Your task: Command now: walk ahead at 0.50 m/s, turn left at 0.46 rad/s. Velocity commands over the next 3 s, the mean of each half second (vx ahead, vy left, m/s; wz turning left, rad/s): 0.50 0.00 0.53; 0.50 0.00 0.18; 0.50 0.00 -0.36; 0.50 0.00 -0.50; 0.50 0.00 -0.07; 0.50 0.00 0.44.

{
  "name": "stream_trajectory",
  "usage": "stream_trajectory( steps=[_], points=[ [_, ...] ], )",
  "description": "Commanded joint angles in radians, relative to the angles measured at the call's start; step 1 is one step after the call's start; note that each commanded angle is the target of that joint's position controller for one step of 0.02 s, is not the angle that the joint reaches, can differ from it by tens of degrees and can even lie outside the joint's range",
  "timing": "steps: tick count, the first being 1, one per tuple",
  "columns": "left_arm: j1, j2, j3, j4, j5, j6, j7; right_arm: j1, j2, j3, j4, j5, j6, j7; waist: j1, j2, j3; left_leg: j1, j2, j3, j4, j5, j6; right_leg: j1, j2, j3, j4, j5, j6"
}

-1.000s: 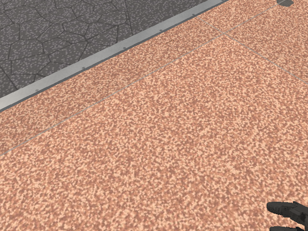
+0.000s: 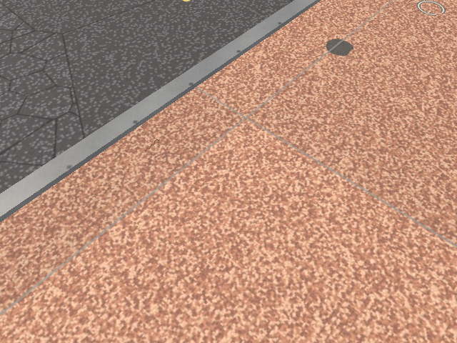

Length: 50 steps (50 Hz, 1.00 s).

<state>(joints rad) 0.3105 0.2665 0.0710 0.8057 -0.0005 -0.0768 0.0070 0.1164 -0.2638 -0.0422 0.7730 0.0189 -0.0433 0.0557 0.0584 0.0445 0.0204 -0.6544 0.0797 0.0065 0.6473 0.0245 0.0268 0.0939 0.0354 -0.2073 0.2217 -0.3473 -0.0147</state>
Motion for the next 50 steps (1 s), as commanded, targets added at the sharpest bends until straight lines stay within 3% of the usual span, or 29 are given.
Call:
stream_trajectory(
  steps=[1,2,3,4,5,6,7,8,9,10,11,14,17,19,21,24,26,27,28,29,30,31,32,33,35,37,42,47,50],
  points=[
    [-0.006,0.197,0.052,-0.039,-0.012,0.017,0.017,-0.092,-0.088,-0.022,-0.121,0.001,-0.015,0.018,-0.018,-0.121,0.028,-0.003,-0.051,0.073,-0.023,-0.136,0.051,0.043,-0.317,0.035,0.094,0.896,-0.112],
    [-0.016,0.212,0.055,-0.042,-0.013,0.026,0.023,-0.035,-0.111,-0.035,-0.117,0.002,-0.01,0.017,-0.054,-0.144,-0.019,0.085,-0.091,0.103,-0.013,-0.191,0.073,0.049,-0.312,0.024,0.191,1.068,-0.098],
    [-0.031,0.219,0.055,-0.045,-0.015,0.035,0.028,0.086,-0.151,-0.058,-0.094,0.004,-0.008,0.012,-0.126,-0.144,-0.086,0.246,-0.133,0.118,-0.037,-0.195,0.103,0.013,-0.291,0.006,0.358,1.144,-0.076],
    [-0.037,0.208,0.047,-0.051,-0.016,0.033,0.034,0.245,-0.214,-0.091,-0.06,0.005,-0.004,-0.003,-0.211,-0.107,-0.17,0.517,-0.139,0.064,-0.096,-0.13,0.146,-0.135,-0.249,-0.01,0.599,1.013,-0.037],
    [0.053,0.094,0.012,-0.091,0.018,0.012,0.024,0.321,-0.328,-0.119,-0.049,0.004,0.002,-0.024,-0.162,0.134,-0.278,0.901,0.114,-0.371,-0.098,-0.123,0.291,-0.544,-0.121,0.007,0.979,0.299,0.029],
    [0.049,0.067,-0.011,-0.111,0.01,-0.029,0.006,0.311,-0.32,-0.107,-0.077,0.004,-0.011,-0.018,-0.143,0.162,-0.433,1.084,0.262,-0.858,-0.282,-0.257,0.434,-0.787,0.041,0.239,1.194,-0.259,0.046],
    [-0.076,0.149,0.01,-0.133,-0.031,-0.057,-0.011,0.306,-0.245,-0.087,-0.078,-0.004,-0.016,-0.016,-0.196,0.064,-0.354,1.049,0.236,-0.748,-0.332,-0.287,0.367,-0.895,-0.026,0.332,1.217,-0.197,0.02],
    [-0.126,0.147,0.005,-0.153,-0.041,-0.071,-0.014,0.256,-0.21,-0.078,-0.079,0.0,-0.022,-0.019,-0.172,0.018,-0.223,0.908,0.198,-0.607,-0.337,-0.247,0.326,-0.915,-0.069,0.315,1.142,-0.11,0.001],
    [-0.135,0.139,0.005,-0.147,-0.018,-0.074,-0.006,0.187,-0.18,-0.069,-0.092,0.004,-0.022,-0.021,-0.121,-0.051,-0.134,0.746,0.155,-0.499,-0.343,-0.154,0.293,-0.87,-0.11,0.302,1.045,-0.051,0.002],
    [-0.126,0.153,0.015,-0.142,0.002,-0.066,0.0,0.138,-0.148,-0.058,-0.109,-0.004,-0.022,-0.025,-0.084,-0.042,-0.092,0.622,0.123,-0.425,-0.362,-0.053,0.279,-0.795,-0.136,0.299,0.976,-0.014,0.011],
    [-0.106,0.153,0.019,-0.14,0.007,-0.052,-0.001,0.115,-0.14,-0.053,-0.127,-0.014,-0.021,-0.028,-0.057,-0.018,-0.08,0.544,0.102,-0.395,-0.384,-0.003,0.278,-0.737,-0.145,0.299,0.947,0.009,0.021],
    [-0.101,0.114,0.01,-0.146,0.017,-0.023,0.004,0.117,-0.169,-0.062,-0.131,-0.01,-0.025,-0.044,-0.038,-0.008,-0.06,0.425,0.067,-0.307,-0.415,0.111,0.28,-0.699,-0.14,0.266,0.812,0.071,0.067],
    [-0.213,0.08,-0.007,-0.174,0.018,-0.021,0.003,0.15,-0.19,-0.07,-0.121,0.0,-0.018,-0.061,-0.077,0.017,-0.037,0.375,0.009,-0.237,-0.406,0.062,0.23,-0.669,-0.105,0.251,0.573,0.276,0.092],
    [-0.286,0.07,-0.014,-0.187,0.009,-0.028,-0.006,0.179,-0.192,-0.071,-0.115,0.003,-0.009,-0.067,-0.112,0.04,-0.037,0.368,-0.008,-0.235,-0.387,-0.015,0.202,-0.616,-0.067,0.245,0.426,0.391,0.095],
    [-0.335,0.086,-0.01,-0.201,-0.003,-0.036,-0.016,0.216,-0.197,-0.072,-0.103,0.006,-0.002,-0.069,-0.134,0.051,-0.037,0.398,0.012,-0.282,-0.364,-0.073,0.192,-0.589,-0.043,0.253,0.352,0.422,0.092],
    [-0.325,0.123,0.003,-0.2,-0.008,-0.05,-0.031,0.238,-0.178,-0.068,-0.092,0.005,0.004,-0.073,-0.123,0.07,-0.041,0.498,0.062,-0.364,-0.288,-0.123,0.172,-0.571,-0.047,0.279,0.283,0.372,0.058],
    [-0.249,0.137,0.014,-0.181,-0.004,-0.06,-0.034,0.224,-0.167,-0.065,-0.091,-0.001,0.006,-0.072,-0.077,0.094,-0.046,0.523,0.07,-0.382,-0.222,-0.068,0.149,-0.483,-0.046,0.255,0.245,0.325,0.015],
    [-0.166,0.16,0.028,-0.159,0.005,-0.065,-0.029,0.223,-0.14,-0.056,-0.095,-0.006,0.004,-0.07,-0.037,0.087,-0.092,0.512,0.025,-0.354,-0.126,0.019,0.123,-0.353,-0.049,0.247,0.226,0.312,-0.018],
    [-0.032,0.206,0.041,-0.147,0.022,-0.069,-0.023,0.224,-0.093,-0.036,-0.111,-0.017,0.001,-0.066,0.023,0.008,-0.215,0.425,-0.031,-0.288,0.119,-0.06,0.087,-0.13,-0.186,0.383,0.246,0.287,-0.082],
    [0.084,0.307,0.069,-0.104,0.029,-0.057,-0.025,0.383,-0.028,-0.015,-0.122,0.006,-0.012,-0.066,-0.022,-0.309,-0.34,0.077,-0.184,-0.158,0.48,-0.427,0.006,0.211,-0.397,0.832,0.179,0.113,-0.267],
    [0.115,0.233,0.056,-0.087,-0.005,-0.052,-0.035,0.373,-0.102,-0.022,-0.108,0.018,-0.019,-0.067,0.008,-0.313,-0.312,-0.098,-0.153,-0.19,0.622,-0.6,-0.004,0.23,-0.44,1.04,0.075,-0.163,-0.291],
    [0.063,0.167,0.036,-0.097,-0.01,-0.048,-0.032,0.251,-0.168,-0.04,-0.12,0.02,-0.019,-0.067,0.034,-0.193,-0.166,-0.151,-0.107,-0.199,0.668,-0.517,0.001,0.115,-0.398,0.904,0.059,-0.203,-0.242],
    [0.01,0.145,0.024,-0.106,0.002,-0.04,-0.03,0.166,-0.165,-0.039,-0.141,0.006,-0.018,-0.068,0.024,-0.12,-0.098,-0.133,-0.07,-0.156,0.647,-0.445,0.002,-0.002,-0.351,0.767,0.056,-0.104,-0.209],
    [-0.025,0.123,0.015,-0.102,0.007,-0.034,-0.03,0.119,-0.152,-0.038,-0.157,-0.01,-0.022,-0.065,0.006,-0.102,-0.036,-0.12,-0.043,-0.14,0.585,-0.396,0.002,-0.103,-0.31,0.675,0.035,0.01,-0.206],
    [-0.05,0.096,0.002,-0.096,0.012,-0.036,-0.027,0.137,-0.121,-0.037,-0.156,-0.009,-0.023,-0.056,-0.038,-0.152,-0.026,-0.03,0.0,-0.116,0.491,-0.341,-0.002,-0.196,-0.254,0.565,-0.001,0.157,-0.192],
    [-0.037,0.111,0.005,-0.08,0.0,-0.039,-0.025,0.141,-0.089,-0.029,-0.154,-0.008,-0.019,-0.052,-0.047,-0.156,-0.032,-0.013,0.009,-0.086,0.412,-0.33,-0.014,-0.219,-0.247,0.502,-0.027,0.255,-0.209],
    [-0.001,0.17,0.018,-0.042,-0.013,-0.026,-0.015,-0.007,-0.046,-0.005,-0.188,-0.013,-0.03,-0.043,-0.006,-0.124,-0.009,0.02,0.01,-0.04,0.1,-0.104,-0.036,-0.232,-0.228,0.367,-0.065,0.364,-0.199],
    [0.079,0.187,0.018,0.008,-0.025,-0.007,-0.016,-0.133,-0.059,-0.008,-0.222,0.002,-0.039,-0.026,0.035,-0.124,0.021,0.079,-0.029,-0.017,-0.072,-0.018,-0.023,-0.17,-0.253,0.341,-0.033,0.376,-0.173],
    [0.087,0.203,0.022,0.027,-0.029,0.011,-0.01,-0.124,-0.086,-0.021,-0.233,0.0,-0.049,-0.017,-0.001,-0.132,0.022,0.152,-0.049,-0.015,-0.142,-0.098,0.014,-0.119,-0.28,0.369,0.039,0.469,-0.149]
  ],
)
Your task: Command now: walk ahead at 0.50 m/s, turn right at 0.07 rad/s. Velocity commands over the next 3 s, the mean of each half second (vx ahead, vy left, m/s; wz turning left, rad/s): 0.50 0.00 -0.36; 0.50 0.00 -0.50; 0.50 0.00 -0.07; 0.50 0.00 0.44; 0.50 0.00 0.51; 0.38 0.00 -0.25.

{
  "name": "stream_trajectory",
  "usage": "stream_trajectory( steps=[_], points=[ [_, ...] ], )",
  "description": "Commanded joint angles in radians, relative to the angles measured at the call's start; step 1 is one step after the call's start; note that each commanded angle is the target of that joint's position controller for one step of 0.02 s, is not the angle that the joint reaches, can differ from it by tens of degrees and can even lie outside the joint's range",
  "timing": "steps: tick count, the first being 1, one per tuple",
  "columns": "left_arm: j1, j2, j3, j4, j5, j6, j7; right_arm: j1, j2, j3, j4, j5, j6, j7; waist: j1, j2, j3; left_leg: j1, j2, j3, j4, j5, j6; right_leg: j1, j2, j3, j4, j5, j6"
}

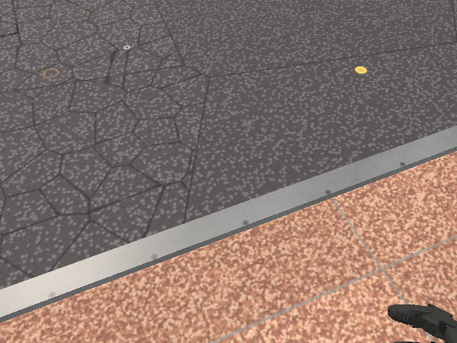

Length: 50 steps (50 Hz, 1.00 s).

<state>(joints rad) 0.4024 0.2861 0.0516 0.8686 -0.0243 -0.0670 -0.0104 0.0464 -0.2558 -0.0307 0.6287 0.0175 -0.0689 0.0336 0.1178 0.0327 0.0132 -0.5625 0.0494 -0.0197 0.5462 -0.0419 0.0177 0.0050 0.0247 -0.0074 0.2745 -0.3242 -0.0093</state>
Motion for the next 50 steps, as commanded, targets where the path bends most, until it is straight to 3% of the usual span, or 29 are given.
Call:
stream_trajectory(
  steps=[1,2,3,4,5,6,7,8,10,14,19,24,26,27,28,29,30,31,32,33,34,35,36,39,41,44,47,50],
  points=[
    [-0.025,0.192,0.043,-0.037,-0.006,0.006,0.01,0.02,-0.115,-0.045,-0.069,-0.003,-0.027,0.002,-0.112,-0.118,-0.007,0.179,-0.042,0.03,-0.081,-0.03,0.041,-0.043,-0.249,0.152,0.065,0.565,-0.137],
    [-0.029,0.175,0.035,-0.04,-0.003,0.007,0.011,0.154,-0.159,-0.069,-0.03,-0.011,-0.027,-0.007,-0.177,-0.1,-0.095,0.39,-0.041,0.031,-0.088,-0.015,0.067,-0.099,-0.199,0.117,0.218,0.639,-0.112],
    [-0.048,0.118,0.012,-0.072,0.021,0.001,0.011,0.34,-0.234,-0.091,-0.004,-0.029,-0.024,-0.02,-0.256,-0.01,-0.248,0.688,0.139,-0.148,-0.047,0.015,0.131,-0.289,-0.137,0.074,0.51,0.421,-0.069],
    [0.08,0.009,-0.021,-0.088,0.015,-0.017,0.01,0.389,-0.301,-0.103,0.013,-0.034,-0.012,-0.021,-0.203,0.262,-0.381,0.974,0.376,-0.566,-0.133,-0.161,0.27,-0.646,0.008,0.032,0.849,-0.198,-0.008],
    [0.035,0.112,0.004,-0.071,-0.007,-0.026,0.008,0.402,-0.207,-0.082,0.015,-0.025,-0.009,-0.02,-0.241,0.176,-0.353,0.925,0.361,-0.648,-0.205,-0.317,0.262,-0.748,-0.027,0.14,0.979,-0.251,-0.008],
    [-0.047,0.156,0.021,-0.096,-0.023,-0.028,0.006,0.345,-0.171,-0.068,0.019,-0.018,-0.011,-0.023,-0.233,0.127,-0.207,0.809,0.331,-0.502,-0.229,-0.305,0.224,-0.802,-0.066,0.131,1.005,-0.166,-0.012],
    [-0.094,0.145,0.02,-0.105,-0.016,-0.025,0.008,0.281,-0.145,-0.058,0.019,-0.02,-0.013,-0.022,-0.204,0.077,-0.135,0.684,0.288,-0.393,-0.258,-0.238,0.203,-0.776,-0.106,0.109,0.977,-0.084,-0.008],
    [-0.114,0.135,0.024,-0.109,-0.003,-0.018,0.01,0.23,-0.117,-0.051,0.022,-0.024,-0.018,-0.018,-0.175,0.068,-0.078,0.58,0.255,-0.311,-0.295,-0.171,0.194,-0.745,-0.129,0.107,0.933,-0.029,-0.003],
    [-0.079,0.095,0.024,-0.098,-0.006,0.008,0.01,0.179,-0.093,-0.049,0.035,-0.031,-0.035,-0.015,-0.124,0.085,-0.042,0.457,0.22,-0.195,-0.363,-0.085,0.183,-0.651,-0.156,0.114,0.891,0.032,0.007],
    [-0.132,0.056,0.021,-0.125,0.001,0.035,0.011,0.177,-0.122,-0.065,0.077,-0.034,-0.052,-0.025,-0.106,0.032,0.007,0.424,0.223,-0.039,-0.414,0.077,0.188,-0.701,-0.162,0.127,0.791,0.154,0.028],
    [-0.28,0.03,0.008,-0.171,0.005,0.026,-0.02,0.209,-0.163,-0.077,0.113,-0.027,-0.039,-0.041,-0.155,0.008,0.047,0.457,0.195,0.126,-0.429,0.109,0.152,-0.671,-0.143,0.055,0.511,0.381,0.014],
    [-0.405,0.04,0.007,-0.243,0.003,0.028,-0.047,0.277,-0.201,-0.092,0.158,-0.003,-0.007,-0.046,-0.189,0.009,0.082,0.622,0.243,0.185,-0.365,0.196,0.125,-0.698,-0.119,-0.01,0.375,0.289,-0.037],
    [-0.382,0.066,0.021,-0.258,0.005,0.031,-0.053,0.266,-0.228,-0.1,0.16,0.004,0.008,-0.051,-0.156,0.039,0.043,0.665,0.247,0.214,-0.255,0.488,0.102,-0.615,-0.066,-0.065,0.362,0.186,-0.073],
    [-0.324,0.089,0.035,-0.251,0.005,0.034,-0.053,0.257,-0.242,-0.103,0.157,0.008,0.017,-0.055,-0.118,0.058,-0.002,0.671,0.241,0.228,-0.15,0.656,0.089,-0.525,-0.026,-0.097,0.365,0.133,-0.096],
    [-0.194,0.128,0.06,-0.221,0.002,0.036,-0.048,0.239,-0.246,-0.102,0.153,0.012,0.027,-0.059,-0.04,0.052,-0.071,0.631,0.214,0.254,0.029,0.732,0.066,-0.35,0.022,-0.117,0.32,0.147,-0.127],
    [-0.021,0.198,0.097,-0.174,0.0,0.042,-0.032,0.245,-0.225,-0.091,0.144,0.005,0.025,-0.064,0.04,0.011,-0.161,0.462,0.173,0.266,0.283,0.592,0.024,-0.059,0.026,-0.054,0.276,0.196,-0.169],
    [0.021,0.323,0.124,-0.165,-0.007,0.047,-0.013,0.313,-0.099,-0.052,0.091,-0.038,0.007,-0.056,-0.028,-0.25,-0.23,0.014,0.026,0.249,0.664,-0.192,-0.048,0.29,-0.233,0.429,0.239,0.131,-0.32],
    [0.023,0.304,0.107,-0.206,0.0,0.029,-0.019,0.287,-0.096,-0.035,0.072,-0.022,-0.035,-0.044,-0.024,-0.225,-0.4,-0.166,-0.094,-0.008,0.841,-0.577,-0.052,0.416,-0.367,0.862,0.062,-0.011,-0.438],
    [0.005,0.225,0.084,-0.198,0.008,0.016,-0.025,0.165,-0.169,-0.055,0.044,0.021,-0.059,-0.031,0.014,-0.133,-0.297,-0.268,-0.036,-0.074,0.855,-0.497,-0.029,0.364,-0.341,0.738,0.02,0.015,-0.372],
    [-0.038,0.193,0.075,-0.196,0.005,0.007,-0.024,0.134,-0.162,-0.05,0.033,0.024,-0.073,-0.03,-0.016,-0.106,-0.186,-0.271,0.006,-0.063,0.782,-0.409,-0.01,0.227,-0.299,0.599,0.022,0.079,-0.335],
    [-0.111,0.16,0.065,-0.207,0.003,0.006,-0.022,0.137,-0.159,-0.052,0.048,-0.001,-0.077,-0.038,-0.065,-0.05,-0.119,-0.211,0.045,-0.062,0.692,-0.345,-0.012,0.079,-0.256,0.494,0.02,0.168,-0.3],
    [-0.164,0.127,0.053,-0.224,0.011,0.006,-0.017,0.151,-0.172,-0.061,0.056,-0.018,-0.068,-0.042,-0.103,-0.064,-0.086,-0.133,0.069,-0.065,0.627,-0.302,-0.018,-0.037,-0.224,0.423,0.001,0.264,-0.285],
    [-0.188,0.119,0.049,-0.239,0.02,0.006,-0.014,0.165,-0.171,-0.065,0.058,-0.023,-0.055,-0.04,-0.127,-0.081,-0.076,-0.078,0.075,-0.065,0.598,-0.277,-0.028,-0.108,-0.205,0.397,-0.022,0.309,-0.284],
    [-0.175,0.146,0.057,-0.233,0.016,0.0,0.003,0.152,-0.131,-0.056,0.049,-0.034,-0.028,-0.042,-0.139,-0.074,-0.055,-0.042,0.058,-0.036,0.471,-0.203,-0.071,-0.219,-0.172,0.314,-0.049,0.423,-0.29],
    [-0.145,0.162,0.062,-0.221,0.011,0.002,0.015,0.072,-0.108,-0.045,0.026,-0.034,-0.024,-0.042,-0.113,-0.082,-0.028,-0.044,0.038,-0.03,0.32,-0.077,-0.09,-0.249,-0.141,0.274,-0.05,0.4,-0.264],
    [-0.106,0.151,0.057,-0.2,0.008,0.007,0.023,-0.023,-0.081,-0.029,0.015,-0.024,-0.032,-0.026,-0.063,-0.116,-0.017,0.032,0.002,-0.015,0.096,0.121,-0.091,-0.264,-0.112,0.227,-0.045,0.293,-0.219],
    [-0.046,0.152,0.055,-0.166,0.005,0.007,0.021,-0.083,-0.102,-0.032,-0.001,-0.011,-0.044,-0.009,-0.032,-0.121,0.001,0.047,-0.008,-0.027,0.013,0.158,-0.07,-0.203,-0.159,0.273,-0.016,0.233,-0.213],
    [-0.029,0.155,0.056,-0.148,0.008,0.013,0.022,-0.078,-0.134,-0.042,-0.01,-0.012,-0.054,0.0,-0.045,-0.136,0.015,0.04,-0.011,-0.033,-0.038,0.051,-0.023,-0.101,-0.213,0.335,0.049,0.268,-0.196]
  ],
)
Over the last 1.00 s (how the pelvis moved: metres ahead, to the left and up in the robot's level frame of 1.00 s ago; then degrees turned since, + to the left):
0.56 0.10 0.01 22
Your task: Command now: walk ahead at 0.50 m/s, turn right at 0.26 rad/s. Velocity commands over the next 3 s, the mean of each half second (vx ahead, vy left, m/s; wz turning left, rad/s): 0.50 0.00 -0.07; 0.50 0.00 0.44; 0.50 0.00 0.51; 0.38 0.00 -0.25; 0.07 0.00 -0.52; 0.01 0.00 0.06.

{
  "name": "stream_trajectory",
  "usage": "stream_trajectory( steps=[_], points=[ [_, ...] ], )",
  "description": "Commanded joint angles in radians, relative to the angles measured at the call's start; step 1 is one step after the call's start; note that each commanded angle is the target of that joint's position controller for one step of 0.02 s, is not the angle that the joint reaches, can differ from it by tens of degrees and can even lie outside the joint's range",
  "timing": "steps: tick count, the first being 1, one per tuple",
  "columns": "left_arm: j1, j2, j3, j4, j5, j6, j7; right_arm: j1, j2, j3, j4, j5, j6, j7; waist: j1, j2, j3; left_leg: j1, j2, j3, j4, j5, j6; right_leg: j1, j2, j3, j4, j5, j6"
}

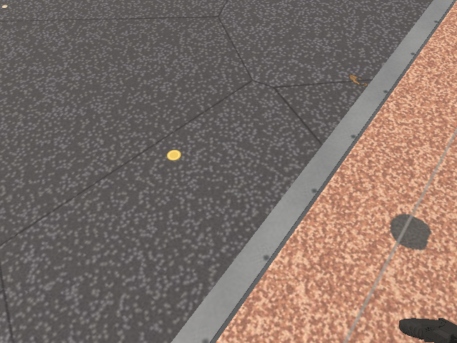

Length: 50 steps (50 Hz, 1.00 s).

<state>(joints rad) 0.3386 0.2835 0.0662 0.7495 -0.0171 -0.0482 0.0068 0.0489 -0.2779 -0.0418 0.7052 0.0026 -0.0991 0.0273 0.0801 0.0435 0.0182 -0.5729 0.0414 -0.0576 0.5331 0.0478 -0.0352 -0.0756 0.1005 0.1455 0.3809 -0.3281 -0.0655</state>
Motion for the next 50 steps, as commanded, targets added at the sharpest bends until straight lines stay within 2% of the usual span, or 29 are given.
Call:
stream_trajectory(
  steps=[1,2,3,4,5,6,7,8,9,10,11,13,15,19,23,25,27,28,29,30,31,32,33,34,35,37,40,45,50],
  points=[
    [0.03,0.161,0.043,-0.026,0.002,-0.002,0.005,-0.055,-0.119,-0.035,-0.082,0.003,-0.027,0.007,-0.023,-0.159,0.01,0.078,-0.008,0.015,-0.035,-0.083,0.047,0.0,-0.297,0.192,-0.033,0.32,-0.131],
    [0.013,0.156,0.041,-0.027,0.002,0.002,0.005,0.006,-0.13,-0.043,-0.065,0.001,-0.03,0.004,-0.062,-0.163,-0.009,0.159,-0.026,0.04,-0.069,-0.099,0.07,0.005,-0.279,0.181,0.025,0.424,-0.115],
    [0.007,0.129,0.031,-0.032,0.007,0.003,0.004,0.116,-0.161,-0.059,-0.036,-0.007,-0.033,-0.001,-0.113,-0.141,-0.085,0.323,-0.018,0.039,-0.074,-0.081,0.104,-0.015,-0.222,0.14,0.164,0.534,-0.089],
    [0.013,0.09,0.012,-0.053,0.021,0.004,0.005,0.275,-0.212,-0.071,-0.018,-0.019,-0.035,-0.006,-0.175,-0.042,-0.237,0.582,0.133,-0.13,-0.052,-0.073,0.169,-0.14,-0.154,0.071,0.441,0.388,-0.05],
    [0.165,0.019,-0.007,-0.058,-0.004,-0.012,0.004,0.363,-0.289,-0.094,0.026,-0.019,-0.024,0.002,-0.12,0.287,-0.342,0.9,0.329,-0.594,-0.156,-0.3,0.338,-0.513,0.005,-0.024,0.784,-0.138,0.031],
    [0.128,0.104,0.004,-0.043,-0.013,-0.02,0.004,0.37,-0.19,-0.07,0.028,0.013,-0.021,0.009,-0.154,0.199,-0.29,0.896,0.341,-0.723,-0.243,-0.552,0.329,-0.66,-0.036,0.048,0.898,-0.238,0.034],
    [0.007,0.153,0.018,-0.064,-0.019,-0.023,0.001,0.313,-0.14,-0.054,0.02,0.013,-0.017,0.005,-0.172,0.095,-0.15,0.78,0.307,-0.579,-0.256,-0.555,0.285,-0.709,-0.082,0.034,0.919,-0.152,0.029],
    [-0.064,0.141,0.013,-0.082,-0.008,-0.026,0.003,0.256,-0.13,-0.047,0.009,-0.001,-0.009,0.002,-0.152,0.017,-0.087,0.665,0.264,-0.464,-0.267,-0.454,0.26,-0.687,-0.127,-0.013,0.887,-0.076,0.028],
    [-0.101,0.13,0.015,-0.094,0.007,-0.03,0.001,0.224,-0.112,-0.039,0.01,-0.007,-0.005,0.001,-0.135,0.002,-0.032,0.573,0.229,-0.388,-0.29,-0.346,0.262,-0.673,-0.157,-0.029,0.823,-0.023,0.032],
    [-0.093,0.117,0.017,-0.093,0.011,-0.03,-0.002,0.209,-0.097,-0.032,0.011,-0.016,-0.008,-0.001,-0.109,0.03,-0.029,0.52,0.2,-0.33,-0.308,-0.259,0.252,-0.621,-0.185,-0.033,0.776,0.016,0.034],
    [-0.076,0.101,0.014,-0.088,0.008,-0.027,-0.005,0.207,-0.089,-0.029,0.014,-0.014,-0.01,-0.001,-0.097,0.052,-0.034,0.495,0.179,-0.289,-0.325,-0.201,0.251,-0.587,-0.192,-0.043,0.741,0.031,0.04],
    [-0.074,0.071,0.008,-0.087,0.009,-0.021,-0.005,0.222,-0.103,-0.031,0.029,-0.002,-0.014,-0.004,-0.089,0.055,-0.034,0.47,0.173,-0.226,-0.351,-0.104,0.266,-0.58,-0.201,-0.068,0.671,0.042,0.056],
    [-0.137,0.053,-0.001,-0.109,0.014,-0.019,-0.005,0.239,-0.135,-0.039,0.044,0.003,-0.011,-0.011,-0.1,0.032,-0.015,0.464,0.176,-0.179,-0.379,-0.036,0.276,-0.612,-0.21,-0.083,0.562,0.11,0.074],
    [-0.263,0.028,-0.013,-0.133,0.013,-0.03,-0.015,0.286,-0.154,-0.042,0.074,0.013,0.003,-0.019,-0.142,0.024,0.008,0.452,0.132,-0.079,-0.388,0.01,0.241,-0.557,-0.19,-0.11,0.316,0.33,0.085],
    [-0.375,0.035,-0.011,-0.166,0.003,-0.047,-0.034,0.364,-0.163,-0.043,0.111,0.022,0.024,-0.025,-0.172,0.023,0.034,0.477,0.15,-0.104,-0.344,-0.001,0.234,-0.495,-0.144,-0.116,0.177,0.387,0.088],
    [-0.392,0.054,-0.005,-0.175,0.002,-0.057,-0.043,0.371,-0.173,-0.048,0.118,0.026,0.035,-0.032,-0.157,0.034,0.037,0.519,0.175,-0.144,-0.302,-0.004,0.22,-0.469,-0.134,-0.101,0.124,0.344,0.073],
    [-0.332,0.085,0.009,-0.16,0.002,-0.065,-0.043,0.356,-0.19,-0.055,0.12,0.025,0.044,-0.038,-0.109,0.053,0.01,0.532,0.184,-0.164,-0.232,0.063,0.199,-0.359,-0.119,-0.109,0.084,0.286,0.049],
    [-0.232,0.116,0.026,-0.131,0.006,-0.068,-0.036,0.343,-0.183,-0.052,0.116,0.024,0.046,-0.04,-0.053,0.046,-0.047,0.506,0.146,-0.138,-0.128,0.165,0.175,-0.203,-0.106,-0.126,0.049,0.284,0.023],
    [-0.083,0.165,0.046,-0.101,0.02,-0.069,-0.026,0.331,-0.145,-0.038,0.101,0.013,0.043,-0.038,0.018,0.024,-0.168,0.396,0.091,-0.103,0.074,0.121,0.142,0.051,-0.181,-0.072,0.092,0.303,-0.022],
    [0.061,0.255,0.069,-0.085,0.04,-0.062,-0.015,0.389,-0.051,-0.009,0.066,0.001,0.031,-0.037,0.038,-0.166,-0.343,0.067,-0.036,-0.013,0.438,-0.212,0.075,0.439,-0.429,0.236,0.111,0.261,-0.129],
    [0.092,0.225,0.061,-0.067,0.028,-0.05,-0.02,0.446,-0.043,-0.002,0.064,0.022,0.018,-0.036,0.022,-0.353,-0.437,-0.12,-0.074,-0.052,0.652,-0.645,0.056,0.51,-0.541,0.547,-0.012,0.075,-0.212],
    [0.042,0.149,0.039,-0.069,0.019,-0.046,-0.018,0.382,-0.142,-0.031,0.063,0.043,0.018,-0.035,0.029,-0.237,-0.281,-0.199,-0.016,-0.085,0.738,-0.592,0.056,0.387,-0.501,0.461,-0.054,-0.035,-0.175],
    [-0.014,0.114,0.027,-0.07,0.015,-0.044,-0.016,0.309,-0.151,-0.036,0.046,0.043,0.021,-0.035,0.014,-0.188,-0.169,-0.21,0.022,-0.056,0.737,-0.507,0.057,0.255,-0.464,0.324,-0.079,-0.018,-0.144],
    [-0.074,0.087,0.018,-0.063,0.018,-0.045,-0.019,0.277,-0.138,-0.038,0.04,0.033,0.027,-0.036,-0.018,-0.143,-0.095,-0.177,0.051,-0.043,0.701,-0.442,0.051,0.126,-0.422,0.23,-0.121,0.049,-0.13],
    [-0.119,0.061,0.011,-0.059,0.024,-0.051,-0.021,0.275,-0.126,-0.044,0.04,0.025,0.039,-0.035,-0.049,-0.157,-0.053,-0.136,0.078,-0.049,0.661,-0.395,0.049,0.036,-0.391,0.15,-0.157,0.108,-0.12],
    [-0.164,0.061,0.016,-0.046,0.028,-0.063,-0.022,0.296,-0.082,-0.04,0.041,0.029,0.064,-0.032,-0.087,-0.167,-0.018,-0.067,0.098,-0.042,0.633,-0.348,0.037,-0.073,-0.37,0.043,-0.219,0.192,-0.121],
    [-0.163,0.094,0.03,-0.016,0.031,-0.075,-0.015,0.249,-0.067,-0.039,0.011,0.02,0.081,-0.032,-0.097,-0.119,0.01,-0.109,0.108,-0.051,0.552,-0.246,0.019,-0.086,-0.377,-0.069,-0.256,0.305,-0.136],
    [-0.126,0.141,0.043,0.019,0.024,-0.062,0.0,0.103,-0.044,-0.025,-0.034,0.019,0.068,0.001,-0.047,-0.086,0.041,-0.079,0.088,0.014,0.265,-0.018,0.032,-0.04,-0.349,-0.24,-0.262,0.369,-0.106],
    [-0.06,0.187,0.06,0.059,-0.002,-0.032,0.001,-0.019,-0.061,-0.025,-0.102,0.018,0.072,0.025,-0.015,-0.083,0.077,-0.098,0.063,0.074,0.126,-0.106,0.082,0.119,-0.398,-0.297,-0.202,0.433,-0.075]
  ],
)
Over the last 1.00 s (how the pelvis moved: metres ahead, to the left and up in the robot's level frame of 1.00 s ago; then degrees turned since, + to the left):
0.53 -0.11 0.00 -29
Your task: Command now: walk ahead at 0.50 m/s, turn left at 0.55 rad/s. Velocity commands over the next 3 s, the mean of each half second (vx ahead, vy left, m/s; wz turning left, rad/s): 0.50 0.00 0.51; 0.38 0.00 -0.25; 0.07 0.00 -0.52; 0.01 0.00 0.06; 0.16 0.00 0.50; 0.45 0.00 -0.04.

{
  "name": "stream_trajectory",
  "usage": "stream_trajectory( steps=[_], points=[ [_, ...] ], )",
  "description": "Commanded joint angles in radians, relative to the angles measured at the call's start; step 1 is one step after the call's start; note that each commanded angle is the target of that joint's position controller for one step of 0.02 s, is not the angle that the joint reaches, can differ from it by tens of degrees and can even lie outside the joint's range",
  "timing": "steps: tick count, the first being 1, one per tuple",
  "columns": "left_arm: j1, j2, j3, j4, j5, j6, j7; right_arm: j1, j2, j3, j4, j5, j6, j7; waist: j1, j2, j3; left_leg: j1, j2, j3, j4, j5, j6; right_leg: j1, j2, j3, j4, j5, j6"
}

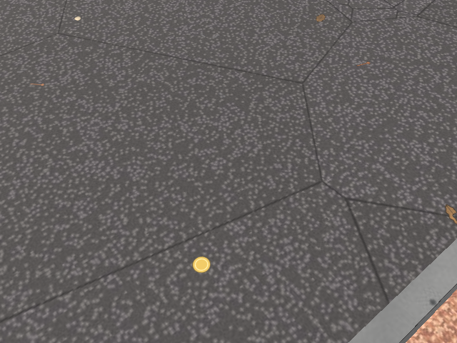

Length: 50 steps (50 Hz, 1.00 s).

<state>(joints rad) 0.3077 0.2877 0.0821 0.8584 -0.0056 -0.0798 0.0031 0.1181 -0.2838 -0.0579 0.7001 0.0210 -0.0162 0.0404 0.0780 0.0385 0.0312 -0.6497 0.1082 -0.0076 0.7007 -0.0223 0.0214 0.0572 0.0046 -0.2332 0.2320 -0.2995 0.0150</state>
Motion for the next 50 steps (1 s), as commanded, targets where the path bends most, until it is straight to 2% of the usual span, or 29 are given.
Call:
stream_trajectory(
  steps=[1,3,4,5,6,7,8,9,10,11,12,15,20,23,26,28,29,30,31,32,33,34,35,36,38,41,45,47,50],
  points=[
    [-0.031,0.195,0.048,-0.047,-0.019,0.007,0.006,-0.086,-0.066,-0.014,-0.107,-0.002,-0.009,0.015,-0.025,-0.087,0.055,0.004,-0.024,0.046,-0.054,-0.086,0.042,0.011,-0.306,0.067,-0.009,0.514,-0.145],
    [-0.047,0.224,0.055,-0.05,-0.029,0.022,0.01,0.006,-0.108,-0.039,-0.099,-0.004,-0.003,0.014,-0.092,-0.117,-0.025,0.168,-0.101,0.111,-0.063,-0.182,0.086,0.028,-0.294,0.03,0.182,0.85,-0.119],
    [-0.061,0.217,0.051,-0.053,-0.033,0.03,0.012,0.154,-0.151,-0.067,-0.062,0.0,0.0,0.007,-0.178,-0.099,-0.101,0.373,-0.155,0.133,-0.122,-0.139,0.119,-0.03,-0.257,-0.005,0.383,0.91,-0.09],
    [-0.043,0.18,0.035,-0.065,-0.012,0.026,0.016,0.333,-0.233,-0.105,-0.014,0.005,0.009,-0.011,-0.25,-0.02,-0.197,0.687,-0.109,0.004,-0.141,-0.11,0.17,-0.253,-0.217,-0.011,0.676,0.686,-0.041],
    [0.039,0.031,-0.013,-0.127,0.033,0.003,0.006,0.301,-0.355,-0.121,-0.02,0.016,0.003,-0.02,-0.127,0.266,-0.256,0.988,0.15,-0.566,-0.245,-0.278,0.35,-0.716,-0.013,0.052,1.036,-0.223,0.028],
    [-0.042,0.095,-0.01,-0.132,0.0,-0.035,-0.007,0.324,-0.282,-0.094,-0.063,0.005,-0.017,-0.013,-0.192,0.144,-0.403,1.048,0.228,-0.833,-0.398,-0.417,0.4,-0.82,0.016,0.305,1.154,-0.313,0.015],
    [-0.14,0.15,0.005,-0.163,-0.04,-0.054,-0.015,0.295,-0.22,-0.076,-0.051,-0.005,-0.033,-0.008,-0.208,0.081,-0.268,0.974,0.207,-0.7,-0.422,-0.353,0.345,-0.906,-0.03,0.317,1.149,-0.217,-0.009],
    [-0.156,0.135,-0.002,-0.166,-0.031,-0.065,-0.011,0.246,-0.196,-0.068,-0.052,-0.003,-0.042,-0.009,-0.171,0.025,-0.184,0.84,0.165,-0.578,-0.413,-0.266,0.311,-0.883,-0.073,0.313,1.069,-0.13,-0.026],
    [-0.152,0.137,0.002,-0.154,-0.004,-0.067,-0.003,0.174,-0.163,-0.058,-0.063,-0.005,-0.042,-0.012,-0.127,-0.012,-0.128,0.703,0.128,-0.483,-0.414,-0.154,0.283,-0.816,-0.105,0.315,0.979,-0.073,-0.022],
    [-0.133,0.146,0.009,-0.146,0.008,-0.058,-0.001,0.129,-0.135,-0.047,-0.082,-0.017,-0.043,-0.017,-0.089,0.004,-0.109,0.606,0.1,-0.421,-0.433,-0.058,0.273,-0.738,-0.125,0.324,0.927,-0.035,-0.018],
    [-0.122,0.145,0.011,-0.145,0.011,-0.046,-0.004,0.111,-0.132,-0.045,-0.093,-0.022,-0.043,-0.02,-0.072,0.014,-0.101,0.55,0.087,-0.399,-0.453,-0.009,0.275,-0.695,-0.126,0.322,0.892,-0.016,-0.009],
    [-0.15,0.102,0.001,-0.157,0.023,-0.021,-0.002,0.131,-0.159,-0.052,-0.084,-0.012,-0.048,-0.038,-0.066,-0.005,-0.068,0.45,0.052,-0.308,-0.48,0.099,0.278,-0.67,-0.105,0.293,0.745,0.069,0.036],
    [-0.311,0.052,-0.026,-0.188,0.012,-0.025,-0.021,0.201,-0.157,-0.05,-0.043,-0.007,-0.045,-0.055,-0.139,0.036,-0.025,0.398,-0.006,-0.208,-0.486,-0.02,0.204,-0.576,-0.052,0.268,0.39,0.413,0.053],
    [-0.368,0.075,-0.023,-0.209,0.0,-0.034,-0.033,0.256,-0.159,-0.049,-0.007,-0.003,-0.045,-0.051,-0.166,0.043,-0.001,0.468,0.036,-0.25,-0.456,-0.064,0.197,-0.581,-0.046,0.281,0.316,0.425,0.029],
    [-0.363,0.101,-0.016,-0.215,-0.001,-0.042,-0.043,0.271,-0.166,-0.052,0.015,-0.008,-0.038,-0.053,-0.157,0.066,0.01,0.595,0.096,-0.286,-0.401,0.003,0.184,-0.616,-0.046,0.275,0.275,0.319,-0.018],
    [-0.301,0.119,-0.008,-0.201,-0.002,-0.043,-0.044,0.256,-0.171,-0.053,0.021,-0.009,-0.03,-0.054,-0.12,0.085,-0.006,0.648,0.1,-0.262,-0.33,0.207,0.16,-0.548,-0.023,0.235,0.25,0.238,-0.063],
    [-0.201,0.143,0.008,-0.169,0.002,-0.044,-0.041,0.247,-0.158,-0.047,0.02,-0.011,-0.027,-0.055,-0.07,0.067,-0.072,0.654,0.055,-0.212,-0.205,0.384,0.137,-0.412,0.006,0.21,0.227,0.249,-0.096],
    [-0.052,0.183,0.021,-0.141,0.009,-0.045,-0.039,0.244,-0.132,-0.033,0.006,-0.022,-0.025,-0.059,-0.007,0.02,-0.206,0.564,0.007,-0.157,0.016,0.362,0.104,-0.17,-0.077,0.31,0.267,0.305,-0.155],
    [0.067,0.272,0.045,-0.124,0.016,-0.038,-0.042,0.345,-0.083,-0.016,-0.013,-0.018,-0.038,-0.058,-0.018,-0.204,-0.352,0.22,-0.136,-0.068,0.38,0.037,0.015,0.192,-0.276,0.709,0.233,0.184,-0.316],
    [0.096,0.22,0.033,-0.101,-0.017,-0.031,-0.053,0.334,-0.088,-0.01,-0.018,-0.023,-0.054,-0.056,-0.008,-0.323,-0.348,-0.007,-0.192,-0.1,0.539,-0.511,-0.013,0.282,-0.341,1.013,0.069,-0.036,-0.364],
    [0.041,0.167,0.015,-0.114,-0.029,-0.026,-0.051,0.24,-0.15,-0.024,-0.038,-0.004,-0.068,-0.047,0.001,-0.218,-0.208,-0.117,-0.128,-0.137,0.598,-0.475,-0.002,0.196,-0.331,0.956,0.044,-0.157,-0.321],
    [-0.009,0.147,0.008,-0.134,-0.013,-0.018,-0.046,0.155,-0.147,-0.02,-0.055,0.001,-0.08,-0.043,-0.001,-0.124,-0.12,-0.118,-0.091,-0.115,0.573,-0.401,0.007,0.072,-0.291,0.839,0.033,-0.114,-0.292],
    [-0.041,0.133,0.003,-0.139,-0.003,-0.011,-0.044,0.104,-0.138,-0.02,-0.069,-0.014,-0.089,-0.041,-0.02,-0.068,-0.042,-0.11,-0.064,-0.097,0.495,-0.351,0.006,-0.045,-0.252,0.755,0.012,-0.014,-0.282],
    [-0.058,0.116,-0.004,-0.145,0.004,-0.012,-0.039,0.105,-0.134,-0.025,-0.07,-0.031,-0.091,-0.042,-0.047,-0.076,-0.037,-0.058,-0.036,-0.1,0.419,-0.305,0.002,-0.105,-0.219,0.701,-0.001,0.08,-0.269],
    [-0.08,0.117,-0.006,-0.155,0.007,-0.008,-0.029,0.124,-0.11,-0.023,-0.072,-0.042,-0.086,-0.046,-0.082,-0.119,-0.042,0.02,-0.038,-0.077,0.331,-0.296,-0.033,-0.172,-0.181,0.618,0.002,0.415,-0.272],
    [-0.062,0.174,0.015,-0.142,-0.001,0.002,-0.008,0.095,-0.074,-0.012,-0.081,-0.044,-0.07,-0.058,-0.09,-0.111,-0.07,0.084,-0.08,-0.038,0.177,-0.243,-0.085,-0.242,-0.148,0.496,0.05,0.784,-0.271],
    [-0.01,0.179,0.025,-0.121,-0.024,0.046,0.02,-0.023,-0.058,-0.005,-0.099,-0.03,-0.059,-0.054,-0.049,-0.13,-0.102,0.188,-0.147,-0.042,-0.044,-0.008,-0.096,-0.284,-0.087,0.471,0.098,0.696,-0.196],
    [0.011,0.172,0.026,-0.117,-0.025,0.065,0.03,-0.072,-0.064,-0.007,-0.111,-0.025,-0.059,-0.046,-0.036,-0.139,-0.101,0.205,-0.166,-0.062,-0.121,0.013,-0.093,-0.26,-0.09,0.519,0.131,0.606,-0.181],
    [-0.016,0.162,0.028,-0.138,-0.019,0.081,0.039,-0.055,-0.104,-0.023,-0.106,-0.027,-0.071,-0.039,-0.061,-0.159,-0.102,0.249,-0.162,-0.104,-0.218,-0.02,-0.067,-0.202,-0.103,0.626,0.213,0.51,-0.162]
  ],
)
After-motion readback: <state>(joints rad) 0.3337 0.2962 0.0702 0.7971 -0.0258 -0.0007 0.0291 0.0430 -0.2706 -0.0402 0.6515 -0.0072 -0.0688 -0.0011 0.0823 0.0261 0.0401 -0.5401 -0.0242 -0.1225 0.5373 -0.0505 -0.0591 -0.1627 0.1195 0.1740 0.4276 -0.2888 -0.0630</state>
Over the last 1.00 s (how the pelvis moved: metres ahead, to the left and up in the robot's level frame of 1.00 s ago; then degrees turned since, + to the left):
0.53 0.02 0.00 16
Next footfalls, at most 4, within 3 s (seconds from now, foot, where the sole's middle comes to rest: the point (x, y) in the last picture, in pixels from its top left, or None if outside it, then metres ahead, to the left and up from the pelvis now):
0.10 left None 0.22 0.13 -0.77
0.60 right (258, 321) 0.54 -0.02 -0.77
1.06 left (192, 257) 0.73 0.20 -0.77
1.48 right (271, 289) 0.64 -0.06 -0.77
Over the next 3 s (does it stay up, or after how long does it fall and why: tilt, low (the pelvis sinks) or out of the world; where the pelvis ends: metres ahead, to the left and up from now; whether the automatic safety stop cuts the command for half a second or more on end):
stays up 0.84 0.16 0.01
